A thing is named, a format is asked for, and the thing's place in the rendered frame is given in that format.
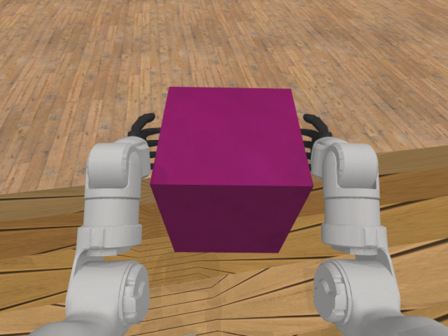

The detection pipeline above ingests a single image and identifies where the right robot upper arm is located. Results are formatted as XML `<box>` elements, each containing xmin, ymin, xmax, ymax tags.
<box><xmin>314</xmin><ymin>259</ymin><xmax>448</xmax><ymax>336</ymax></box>

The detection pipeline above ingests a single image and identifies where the robot left forearm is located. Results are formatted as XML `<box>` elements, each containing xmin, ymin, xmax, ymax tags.
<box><xmin>65</xmin><ymin>136</ymin><xmax>151</xmax><ymax>315</ymax></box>

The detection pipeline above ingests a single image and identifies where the robot right hand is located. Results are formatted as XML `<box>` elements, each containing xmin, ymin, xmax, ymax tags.
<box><xmin>300</xmin><ymin>114</ymin><xmax>332</xmax><ymax>171</ymax></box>

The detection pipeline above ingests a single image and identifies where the robot left hand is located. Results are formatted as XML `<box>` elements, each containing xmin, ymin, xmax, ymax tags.
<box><xmin>127</xmin><ymin>113</ymin><xmax>161</xmax><ymax>169</ymax></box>

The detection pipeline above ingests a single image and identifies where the robot right forearm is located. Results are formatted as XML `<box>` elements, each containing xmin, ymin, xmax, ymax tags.
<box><xmin>311</xmin><ymin>136</ymin><xmax>400</xmax><ymax>298</ymax></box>

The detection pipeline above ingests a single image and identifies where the carton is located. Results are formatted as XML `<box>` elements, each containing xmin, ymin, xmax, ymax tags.
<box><xmin>150</xmin><ymin>87</ymin><xmax>314</xmax><ymax>253</ymax></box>

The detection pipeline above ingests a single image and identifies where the left robot upper arm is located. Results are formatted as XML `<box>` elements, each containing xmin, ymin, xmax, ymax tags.
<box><xmin>27</xmin><ymin>260</ymin><xmax>150</xmax><ymax>336</ymax></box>

